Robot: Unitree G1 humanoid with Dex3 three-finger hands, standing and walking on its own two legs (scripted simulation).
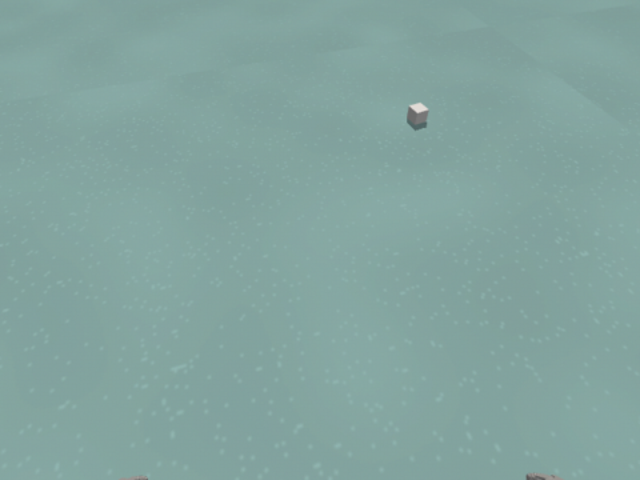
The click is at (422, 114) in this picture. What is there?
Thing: small box
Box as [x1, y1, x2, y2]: [407, 102, 428, 124]
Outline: 420,102 410,105 408,108 407,117 414,124 425,121 428,109
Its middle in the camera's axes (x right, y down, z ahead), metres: +0.54 -0.69 +2.10
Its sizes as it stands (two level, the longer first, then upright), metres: 0.079 0.075 0.073
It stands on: the floor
